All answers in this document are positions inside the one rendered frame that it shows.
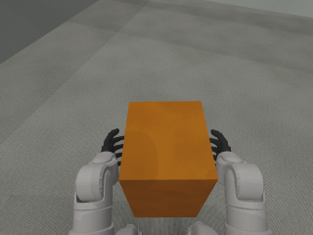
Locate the left robot shin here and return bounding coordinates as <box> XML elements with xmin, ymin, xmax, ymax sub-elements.
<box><xmin>126</xmin><ymin>224</ymin><xmax>136</xmax><ymax>228</ymax></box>

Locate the right robot hand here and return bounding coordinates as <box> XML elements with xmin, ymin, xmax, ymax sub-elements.
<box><xmin>209</xmin><ymin>129</ymin><xmax>231</xmax><ymax>165</ymax></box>

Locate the left robot hand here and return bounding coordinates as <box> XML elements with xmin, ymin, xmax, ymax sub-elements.
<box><xmin>101</xmin><ymin>128</ymin><xmax>124</xmax><ymax>166</ymax></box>

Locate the right robot forearm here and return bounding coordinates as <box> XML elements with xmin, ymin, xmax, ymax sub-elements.
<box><xmin>215</xmin><ymin>151</ymin><xmax>273</xmax><ymax>235</ymax></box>

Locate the carton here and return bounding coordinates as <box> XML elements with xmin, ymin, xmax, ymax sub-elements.
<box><xmin>118</xmin><ymin>101</ymin><xmax>218</xmax><ymax>217</ymax></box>

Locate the left robot forearm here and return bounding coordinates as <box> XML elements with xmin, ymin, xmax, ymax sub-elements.
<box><xmin>68</xmin><ymin>151</ymin><xmax>119</xmax><ymax>235</ymax></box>

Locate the right robot thigh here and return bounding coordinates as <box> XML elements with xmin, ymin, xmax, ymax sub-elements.
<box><xmin>186</xmin><ymin>223</ymin><xmax>218</xmax><ymax>235</ymax></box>

